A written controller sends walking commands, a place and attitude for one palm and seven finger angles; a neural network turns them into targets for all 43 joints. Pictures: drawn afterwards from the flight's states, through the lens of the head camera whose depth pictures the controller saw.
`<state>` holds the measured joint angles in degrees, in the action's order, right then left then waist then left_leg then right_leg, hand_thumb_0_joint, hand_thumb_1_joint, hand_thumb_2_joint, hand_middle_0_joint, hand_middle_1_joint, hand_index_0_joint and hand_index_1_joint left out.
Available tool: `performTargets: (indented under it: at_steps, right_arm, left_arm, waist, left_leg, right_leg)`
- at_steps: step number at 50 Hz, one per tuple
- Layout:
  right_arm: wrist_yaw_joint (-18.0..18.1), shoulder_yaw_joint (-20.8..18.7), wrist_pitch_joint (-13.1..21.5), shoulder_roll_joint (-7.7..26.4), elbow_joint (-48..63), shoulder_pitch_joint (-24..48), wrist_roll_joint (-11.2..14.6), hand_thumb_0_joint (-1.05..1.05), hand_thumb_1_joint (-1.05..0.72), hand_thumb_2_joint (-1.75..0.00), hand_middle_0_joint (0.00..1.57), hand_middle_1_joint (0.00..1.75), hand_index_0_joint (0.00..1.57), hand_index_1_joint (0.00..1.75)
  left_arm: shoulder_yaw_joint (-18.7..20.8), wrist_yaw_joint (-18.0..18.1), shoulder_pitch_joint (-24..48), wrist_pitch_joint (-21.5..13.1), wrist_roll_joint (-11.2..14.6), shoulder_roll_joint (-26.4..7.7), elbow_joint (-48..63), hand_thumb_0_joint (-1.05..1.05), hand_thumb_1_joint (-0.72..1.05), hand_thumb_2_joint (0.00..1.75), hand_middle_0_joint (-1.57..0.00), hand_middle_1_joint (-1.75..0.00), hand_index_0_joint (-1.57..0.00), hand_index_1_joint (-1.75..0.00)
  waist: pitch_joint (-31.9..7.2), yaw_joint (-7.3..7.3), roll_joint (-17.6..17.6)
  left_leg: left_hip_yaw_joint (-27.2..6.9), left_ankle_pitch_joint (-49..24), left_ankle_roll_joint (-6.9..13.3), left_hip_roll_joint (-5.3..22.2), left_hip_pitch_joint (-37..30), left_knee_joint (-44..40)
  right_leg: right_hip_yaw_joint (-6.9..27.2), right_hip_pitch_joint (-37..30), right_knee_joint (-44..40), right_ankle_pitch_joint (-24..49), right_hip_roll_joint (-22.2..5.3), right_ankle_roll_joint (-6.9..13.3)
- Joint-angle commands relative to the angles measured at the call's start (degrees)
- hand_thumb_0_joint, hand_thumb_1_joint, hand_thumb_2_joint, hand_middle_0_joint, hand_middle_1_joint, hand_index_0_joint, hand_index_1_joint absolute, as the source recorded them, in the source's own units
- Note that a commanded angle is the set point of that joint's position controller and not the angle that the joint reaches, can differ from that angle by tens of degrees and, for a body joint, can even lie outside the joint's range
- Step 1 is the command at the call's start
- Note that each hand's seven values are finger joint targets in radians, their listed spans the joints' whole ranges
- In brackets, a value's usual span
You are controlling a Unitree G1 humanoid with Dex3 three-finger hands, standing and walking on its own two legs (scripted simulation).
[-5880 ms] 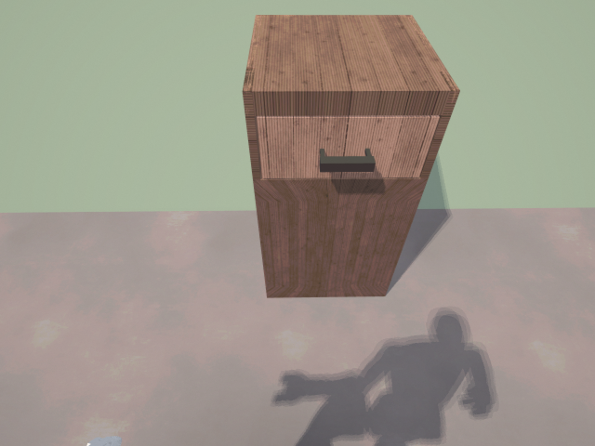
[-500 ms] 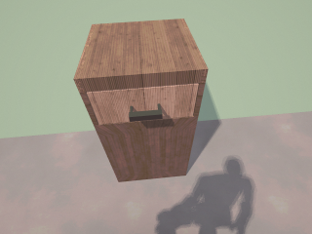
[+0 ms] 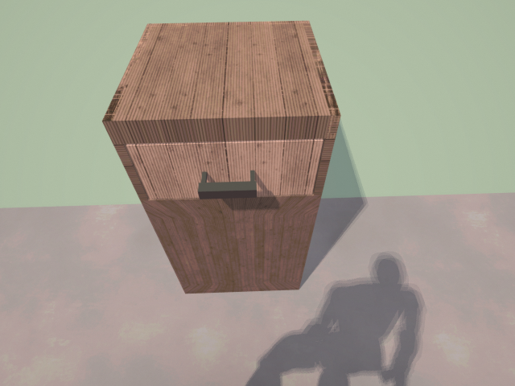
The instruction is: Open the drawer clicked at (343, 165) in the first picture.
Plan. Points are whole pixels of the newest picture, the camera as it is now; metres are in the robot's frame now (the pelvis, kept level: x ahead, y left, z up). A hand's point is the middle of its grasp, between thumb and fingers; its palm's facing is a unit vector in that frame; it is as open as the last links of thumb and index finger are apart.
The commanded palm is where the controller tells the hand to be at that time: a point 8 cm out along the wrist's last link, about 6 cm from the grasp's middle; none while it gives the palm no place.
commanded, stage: shuffle to correct the standing spot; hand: left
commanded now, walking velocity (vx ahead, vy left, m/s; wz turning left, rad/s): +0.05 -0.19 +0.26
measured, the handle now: (228, 182) +0.53 +0.10 -0.05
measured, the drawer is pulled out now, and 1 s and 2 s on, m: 0.00 0.00 0.00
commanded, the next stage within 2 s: come to a stop and stand still in 0.40 s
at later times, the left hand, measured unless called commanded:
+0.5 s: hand out of the picture +0.08 +0.10 -0.17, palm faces +0.09 -0.96 -0.26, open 7.3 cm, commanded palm none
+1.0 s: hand out of the picture +0.06 +0.03 -0.16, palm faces +0.17 -0.96 -0.23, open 7.3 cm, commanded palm none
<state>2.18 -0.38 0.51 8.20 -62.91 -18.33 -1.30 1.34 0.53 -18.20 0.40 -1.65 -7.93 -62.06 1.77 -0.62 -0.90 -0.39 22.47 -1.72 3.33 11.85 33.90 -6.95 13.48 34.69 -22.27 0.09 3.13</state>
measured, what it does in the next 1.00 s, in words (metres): steps to the right: right foot, then left foot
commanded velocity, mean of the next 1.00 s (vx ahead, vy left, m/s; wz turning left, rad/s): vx -0.02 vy -0.01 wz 0.01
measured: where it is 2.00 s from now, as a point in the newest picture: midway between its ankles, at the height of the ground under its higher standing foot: outside the picture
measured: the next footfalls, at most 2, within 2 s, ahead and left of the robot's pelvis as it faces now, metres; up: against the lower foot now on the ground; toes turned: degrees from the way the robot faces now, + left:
right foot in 0.44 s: +0.12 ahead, -0.21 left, +0.00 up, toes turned -1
left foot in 0.74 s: +0.10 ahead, -0.06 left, +0.00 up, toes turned +9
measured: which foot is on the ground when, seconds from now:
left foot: down 0.00-0.44, up 0.46-0.72, down 0.74-0.86, up 0.88-1.00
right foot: down 0.00-0.16, up 0.18-0.42, down 0.44-1.00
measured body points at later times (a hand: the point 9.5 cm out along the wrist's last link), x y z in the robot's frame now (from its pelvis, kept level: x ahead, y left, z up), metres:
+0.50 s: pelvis +0.06 -0.10 -0.01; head +0.11 -0.12 +0.44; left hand +0.08 +0.15 -0.15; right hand +0.08 -0.35 -0.17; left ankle -0.02 +0.07 -0.69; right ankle +0.08 -0.20 -0.73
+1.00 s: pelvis +0.06 -0.15 +0.01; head +0.09 -0.15 +0.46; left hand +0.05 +0.08 -0.14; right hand +0.16 -0.37 -0.14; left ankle +0.02 -0.03 -0.69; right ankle +0.08 -0.20 -0.73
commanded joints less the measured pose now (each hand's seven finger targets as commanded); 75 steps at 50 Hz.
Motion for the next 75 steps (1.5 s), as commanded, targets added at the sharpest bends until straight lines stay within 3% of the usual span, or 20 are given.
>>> performTargets:
  at_steps: [1, 3, 6, 8, 9, 19, 21, 22, 23, 26, 32, 39, 46, 53, 54, 59, 63, 66, 69, 75]
  right_arm:
    - [0.82, -1.06, 0.37, 2.78, 4.49, 0.93, 0.11, 0.0, -0.9, -0.9, 0.2, 0.3, 0.2, 0.3]
    - [0.35, -1.12, 0.35, 2.58, 4.79, 2.42, 0.27, 0.0, -0.9, -0.9, 0.2, 0.3, 0.2, 0.3]
    - [0.23, -0.95, 0.64, 1.11, 1.21, -6.12, -0.08, 0.0, -0.9, -0.9, 0.2, 0.3, 0.2, 0.3]
    - [1.26, -2.63, 0.8, 10.06, -0.11, -12.73, -1.13, 0.0, -0.9, -0.9, 0.2, 0.3, 0.2, 0.3]
    - [1.63, -3.01, 0.43, 11.64, -0.42, -13.13, -1.19, 0.0, -0.9, -0.9, 0.2, 0.3, 0.2, 0.3]
    - [0.98, -5.04, -0.15, 14.06, 5.1, 1.73, -1.13, 0.0, -0.9, -0.9, 0.2, 0.3, 0.2, 0.3]
    - [0.53, -4.96, -0.51, 10.67, 5.77, 0.63, -0.65, 0.0, -0.9, -0.9, 0.2, 0.3, 0.2, 0.3]
    - [0.18, -4.01, -0.71, 5.87, 7.26, 0.45, -0.06, 0.0, -0.9, -0.9, 0.2, 0.3, 0.2, 0.3]
    - [0.73, -3.53, -1.31, 5.6, 8.74, 4.82, 0.36, 0.0, -0.9, -0.9, 0.2, 0.3, 0.2, 0.3]
    - [0.29, -3.4, -0.97, 5.2, 7.51, 4.49, 0.52, 0.0, -0.9, -0.9, 0.2, 0.3, 0.2, 0.3]
    - [-0.5, -0.88, -0.45, 1.99, 6.59, 4.54, 1.21, 0.0, -0.9, -0.9, 0.2, 0.3, 0.2, 0.3]
    - [0.15, -1.94, -1.89, 7.05, 7.81, 5.81, 0.2, 0.0, -0.9, -0.9, 0.2, 0.3, 0.2, 0.3]
    - [-0.88, -2.47, -2.83, 5.8, 9.63, 7.42, 0.28, 0.0, -0.9, -0.9, 0.2, 0.3, 0.2, 0.3]
    - [-1.59, -1.82, -1.66, 3.16, 8.73, 5.85, 0.77, 0.0, -0.9, -0.9, 0.2, 0.3, 0.2, 0.3]
    - [-1.42, -2.54, -1.03, 7.02, 12.69, 8.84, 0.31, 0.0, -0.9, -0.9, 0.2, 0.3, 0.2, 0.3]
    - [-1.84, -1.46, -1.27, 4.97, 13.59, 1.42, 1.18, 0.0, -0.9, -0.9, 0.2, 0.3, 0.2, 0.3]
    - [-1.53, -1.19, 0.17, 9.95, 12.04, -1.1, 0.02, 0.0, -0.9, -0.9, 0.2, 0.3, 0.2, 0.3]
    - [-1.48, -0.49, 0.23, 8.76, 11.33, 1.09, 0.15, 0.0, -0.9, -0.9, 0.2, 0.3, 0.2, 0.3]
    - [-1.45, -0.18, 0.1, 9.33, 10.64, 0.91, 0.08, 0.0, -0.9, -0.9, 0.2, 0.3, 0.2, 0.3]
    - [-1.37, 0.26, 0.57, 9.31, 8.58, -0.86, 0.09, 0.0, -0.9, -0.9, 0.2, 0.3, 0.2, 0.3]
  left_arm:
    - [2.09, 0.69, -10.43, -0.66, -0.31, -7.72, 0.33, 0.0, 0.9, 0.9, -0.2, -0.3, -0.2, -0.3]
    - [1.64, 1.13, -8.54, -0.71, -0.66, -6.72, 0.7, 0.0, 0.9, 0.9, -0.2, -0.3, -0.2, -0.3]
    - [1.05, 1.27, -4.0, -0.12, 0.09, -5.54, 1.5, 0.0, 0.9, 0.9, -0.2, -0.3, -0.2, -0.3]
    - [0.41, 0.89, -4.86, 0.0, 0.47, -1.68, 3.83, 0.0, 0.9, 0.9, -0.2, -0.3, -0.2, -0.3]
    - [0.98, 1.0, -0.35, 0.45, -0.37, -4.18, 5.41, 0.0, 0.9, 0.9, -0.2, -0.3, -0.2, -0.3]
    - [2.66, -1.74, -1.93, 0.66, 0.37, -2.93, 5.78, 0.0, 0.9, 0.9, -0.2, -0.3, -0.2, -0.3]
    - [3.75, -1.24, -7.2, -0.26, -0.15, -8.65, 4.66, 0.0, 0.9, 0.9, -0.2, -0.3, -0.2, -0.3]
    - [4.75, -0.68, -8.41, -0.08, -0.69, -14.01, 4.68, 0.0, 0.9, 0.9, -0.2, -0.3, -0.2, -0.3]
    - [4.62, -0.47, -10.21, 0.15, -0.8, -14.44, 5.33, 0.0, 0.9, 0.9, -0.2, -0.3, -0.2, -0.3]
    - [3.42, 0.83, 0.13, 0.41, -0.82, -9.44, 7.82, 0.0, 0.9, 0.9, -0.2, -0.3, -0.2, -0.3]
    - [1.62, 2.06, -1.1, -1.81, 0.25, -9.51, 6.5, 0.0, 0.9, 0.9, -0.2, -0.3, -0.2, -0.3]
    - [2.04, 2.39, 1.08, -0.18, 0.87, -9.62, 6.68, 0.0, 0.9, 0.9, -0.2, -0.3, -0.2, -0.3]
    - [2.96, 2.07, -1.0, -0.41, -0.23, -11.48, 6.35, 0.0, 0.9, 0.9, -0.2, -0.3, -0.2, -0.3]
    - [2.91, 1.31, -1.31, -0.98, -0.16, -12.07, 5.85, 0.0, 0.9, 0.9, -0.2, -0.3, -0.2, -0.3]
    - [1.75, 3.85, -9.31, -2.4, -0.3, -12.06, 4.81, 0.0, 0.9, 0.9, -0.2, -0.3, -0.2, -0.3]
    - [0.97, 2.56, 0.36, -2.17, -0.14, -12.19, 8.01, 0.0, 0.9, 0.9, -0.2, -0.3, -0.2, -0.3]
    - [0.32, 1.93, -0.32, -0.92, 1.05, -8.3, 8.13, 0.0, 0.9, 0.9, -0.2, -0.3, -0.2, -0.3]
    - [0.15, 1.46, 1.5, -0.29, 0.69, -8.61, 7.75, 0.0, 0.9, 0.9, -0.2, -0.3, -0.2, -0.3]
    - [-0.31, 1.15, 0.62, -0.28, 0.76, -8.61, 6.71, 0.0, 0.9, 0.9, -0.2, -0.3, -0.2, -0.3]
    - [-0.56, 1.05, 0.36, -0.37, 0.78, -8.3, 6.23, 0.0, 0.9, 0.9, -0.2, -0.3, -0.2, -0.3]
  waist:
    - [1.49, 3.31, 11.95]
    - [1.95, 2.42, 7.22]
    - [-0.88, -2.53, 4.41]
    - [-2.39, -3.62, -15.39]
    - [0.76, -5.1, -12.65]
    - [-0.21, 1.29, -8.93]
    - [-3.27, 2.85, 5.62]
    - [-4.64, 3.75, 20.17]
    - [-5.92, 6.8, 21.69]
    - [-4.05, 1.55, 10.62]
    - [-6.19, 1.62, 4.88]
    - [-1.13, 1.66, -6.82]
    - [0.66, 3.74, 4.58]
    - [-4.0, 3.56, 7.56]
    - [-8.22, 4.24, -3.49]
    - [-4.73, -0.61, 13.34]
    - [-0.34, 1.03, -3.54]
    - [4.3, 1.41, -8.27]
    - [5.82, 1.86, 0.63]
    - [5.03, 1.84, -0.98]
  left_leg:
    - [5.24, 8.74, 3.52, -1.39, 16.24, 15.09]
    - [5.06, 9.77, 3.7, -0.2, 16.01, 16.39]
    - [6.44, -9.41, 3.71, 0.24, -1.35, -4.84]
    - [-21.22, -35.54, 14.26, 22.19, -13.14, -14.47]
    - [-23.78, -38.41, 17.24, 25.22, -10.08, -15.23]
    - [-0.04, -24.64, 6.08, 12.4, 3.24, -6.3]
    - [5.47, -9.71, 1.94, 4.83, 10.8, 5.63]
    - [9.06, 13.49, 0.39, -1.82, 19.47, 19.03]
    - [4.2, 19.99, 1.78, -2.02, 18.36, 30.61]
    - [2.94, 12.53, 2.1, 0.28, 18.07, 35.27]
    - [3.72, 1.17, 0.93, -2.38, 8.01, 3.84]
    - [-2.61, -23.79, 5.71, 5.14, -0.26, -5.51]
    - [-1.11, 4.89, 1.74, -0.94, 13.23, 15.65]
    - [2.9, 0.14, 0.77, -2.84, 8.54, 5.19]
    - [3.25, 6.17, -0.45, -5.8, 8.12, 13.96]
    - [3.02, -1.26, 1.59, -3.88, 2.2, -2.13]
    - [-4.88, -15.19, 5.01, 6.06, 2.99, -12.19]
    - [-5.48, -3.84, 4.51, 4.0, 10.61, -17.78]
    - [-5.27, 3.64, 4.51, 2.69, 12.12, -19.27]
    - [-5.73, 3.58, 4.86, 2.5, 11.19, -20.7]
  right_leg:
    - [14.63, -9.53, -13.58, 31.42, -16.18, 8.19]
    - [12.22, -8.49, -11.63, 38.9, -16.34, 10.74]
    - [4.01, -0.97, -2.46, 30.49, -9.97, 4.88]
    - [-0.84, 17.16, 17.4, -8.4, -1.5, -1.74]
    - [3.73, 20.19, 25.78, -14.32, -1.81, -1.83]
    - [-2.0, 1.92, -1.65, 7.72, -0.26, -3.72]
    - [5.12, -8.75, -9.66, 20.75, -6.28, -1.92]
    - [17.64, -12.21, -13.15, 30.23, -18.08, 3.75]
    - [22.6, -6.57, -16.33, 31.55, -20.46, 8.16]
    - [13.77, -3.64, -11.88, 36.57, -15.72, 10.41]
    - [13.75, -8.79, -9.47, 50.45, -15.21, 8.82]
    - [11.72, -0.64, -9.26, 26.1, -10.97, -0.11]
    - [25.51, -2.58, -20.95, 16.84, -23.43, 11.08]
    - [14.24, -6.3, -16.5, 24.08, -16.32, 7.68]
    - [26.77, -11.36, -14.72, 55.57, -19.44, 4.21]
    - [11.05, -2.5, -12.6, 23.71, -12.67, 4.11]
    - [6.13, 1.71, -7.71, 5.89, -5.24, -1.69]
    - [5.35, -1.39, -7.26, 4.72, -4.3, -1.97]
    - [6.43, -2.17, -9.3, 3.76, -4.83, -1.9]
    - [6.49, -2.92, -8.92, 5.98, -5.09, -1.75]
